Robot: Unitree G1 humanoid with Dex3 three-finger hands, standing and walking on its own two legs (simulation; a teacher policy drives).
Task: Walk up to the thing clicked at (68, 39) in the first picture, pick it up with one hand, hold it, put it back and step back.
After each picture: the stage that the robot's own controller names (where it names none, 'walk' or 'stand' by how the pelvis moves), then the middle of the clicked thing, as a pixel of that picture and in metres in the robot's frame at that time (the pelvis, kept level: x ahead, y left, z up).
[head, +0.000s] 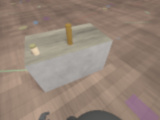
stand; (69, 35) +0.90 +0.27 +0.00
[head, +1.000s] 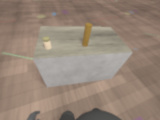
walk; (86, 35) +0.84 +0.06 +0.03
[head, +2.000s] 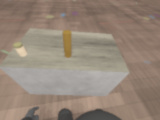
walk; (67, 45) +0.61 +0.21 +0.05
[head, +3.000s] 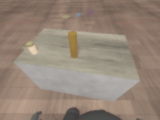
stand; (73, 46) +0.60 +0.17 +0.04
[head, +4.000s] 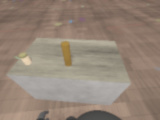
stand; (66, 55) +0.56 +0.22 +0.01
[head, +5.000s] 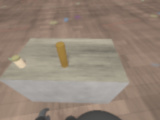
stand; (62, 56) +0.53 +0.25 +0.01
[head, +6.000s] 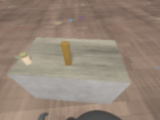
stand; (67, 54) +0.56 +0.22 +0.00
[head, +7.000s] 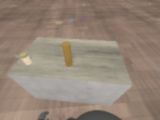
stand; (67, 55) +0.55 +0.21 +0.00
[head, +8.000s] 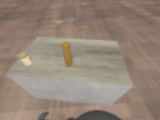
stand; (67, 55) +0.54 +0.21 +0.00
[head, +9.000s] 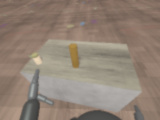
rise first; (74, 56) +0.55 +0.19 +0.01
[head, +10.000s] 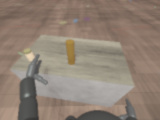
go down; (70, 53) +0.58 +0.17 +0.02
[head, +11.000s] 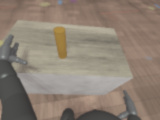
go down; (61, 45) +0.55 +0.18 +0.06
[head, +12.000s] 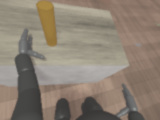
close in; (49, 28) +0.57 +0.19 +0.10
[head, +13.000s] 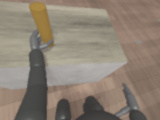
close; (44, 29) +0.58 +0.20 +0.11
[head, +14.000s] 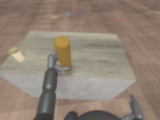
lift; (64, 57) +0.38 +0.15 +0.16
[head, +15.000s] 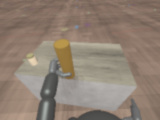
lift; (66, 62) +0.31 +0.14 +0.21
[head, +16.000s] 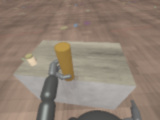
hold; (66, 64) +0.31 +0.14 +0.19
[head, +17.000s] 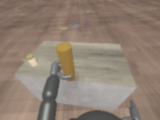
hold; (67, 65) +0.31 +0.14 +0.18
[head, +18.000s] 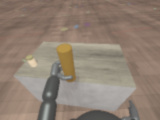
crouch; (68, 66) +0.31 +0.13 +0.18
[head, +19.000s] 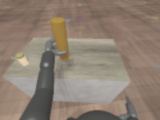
crouch; (61, 42) +0.45 +0.16 +0.23
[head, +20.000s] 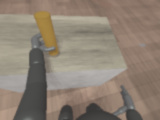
lower; (49, 37) +0.53 +0.19 +0.12
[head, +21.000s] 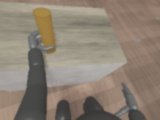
lower; (47, 35) +0.54 +0.17 +0.11
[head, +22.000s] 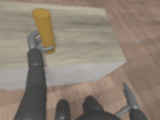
lower; (47, 35) +0.53 +0.18 +0.11
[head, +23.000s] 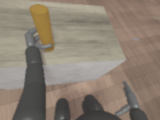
lower; (45, 33) +0.54 +0.18 +0.11
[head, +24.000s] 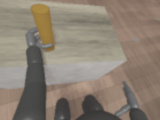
loosen; (46, 32) +0.54 +0.18 +0.11
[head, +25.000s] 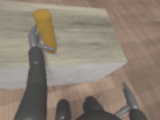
withdraw; (48, 36) +0.53 +0.18 +0.11
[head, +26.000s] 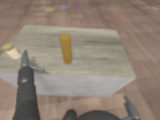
sink last; (66, 51) +0.51 +0.16 +0.06
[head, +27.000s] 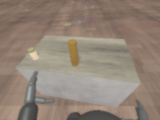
stand; (73, 54) +0.54 +0.18 +0.06
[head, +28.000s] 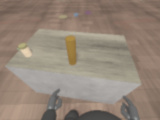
stand; (71, 52) +0.51 +0.17 +0.07
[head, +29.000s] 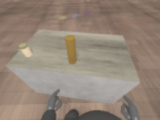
stand; (71, 51) +0.52 +0.17 +0.07
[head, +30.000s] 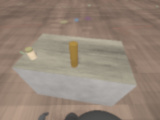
stand; (73, 55) +0.53 +0.16 +0.03
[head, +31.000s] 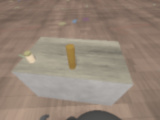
stand; (71, 57) +0.53 +0.17 +0.00
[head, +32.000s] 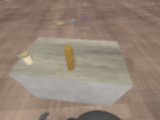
stand; (69, 59) +0.51 +0.19 +0.00
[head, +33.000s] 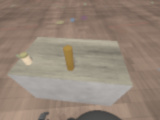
stand; (69, 59) +0.50 +0.19 +0.00
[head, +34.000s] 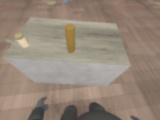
walk; (70, 40) +0.61 +0.17 +0.02
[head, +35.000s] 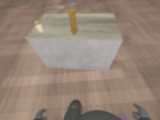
walk; (73, 22) +0.93 +0.25 +0.04
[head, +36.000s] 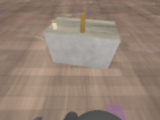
walk; (82, 23) +1.18 +0.16 +0.02
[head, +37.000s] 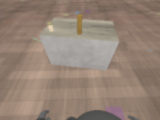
stand; (79, 25) +1.13 +0.18 +0.00
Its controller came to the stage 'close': yes
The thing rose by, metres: 0.21
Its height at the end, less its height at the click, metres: +0.00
